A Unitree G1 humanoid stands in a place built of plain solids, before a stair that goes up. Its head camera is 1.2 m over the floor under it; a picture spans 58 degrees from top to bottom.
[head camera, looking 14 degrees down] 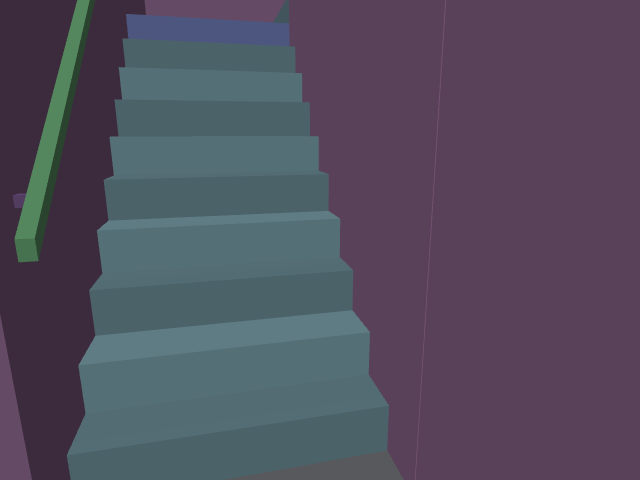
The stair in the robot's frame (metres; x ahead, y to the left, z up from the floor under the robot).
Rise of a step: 0.20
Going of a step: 0.23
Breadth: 1.10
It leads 14 degrees to the left of straight ahead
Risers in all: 10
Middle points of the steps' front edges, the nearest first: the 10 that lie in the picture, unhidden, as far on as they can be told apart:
1.30 0.27 0.20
1.52 0.33 0.39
1.75 0.38 0.59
1.96 0.43 0.79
2.18 0.49 0.98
2.41 0.54 1.18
2.63 0.60 1.37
2.85 0.65 1.57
3.07 0.70 1.77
3.29 0.76 1.96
